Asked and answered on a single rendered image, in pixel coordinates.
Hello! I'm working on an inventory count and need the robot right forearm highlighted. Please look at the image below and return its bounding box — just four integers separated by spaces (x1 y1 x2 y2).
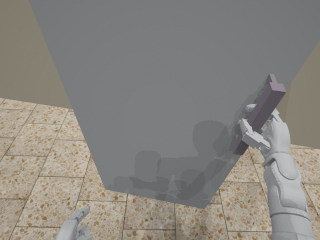
263 152 317 240

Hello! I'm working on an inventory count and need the fridge door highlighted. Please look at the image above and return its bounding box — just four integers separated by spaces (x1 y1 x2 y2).
29 0 320 209

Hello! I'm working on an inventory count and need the robot left hand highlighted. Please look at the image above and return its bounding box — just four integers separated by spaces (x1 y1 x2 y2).
55 206 93 240

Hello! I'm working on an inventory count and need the handle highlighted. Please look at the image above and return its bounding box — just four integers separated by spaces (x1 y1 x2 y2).
232 74 286 156

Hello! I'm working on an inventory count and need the robot right hand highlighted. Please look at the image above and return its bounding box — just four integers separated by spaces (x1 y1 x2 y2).
237 104 291 160

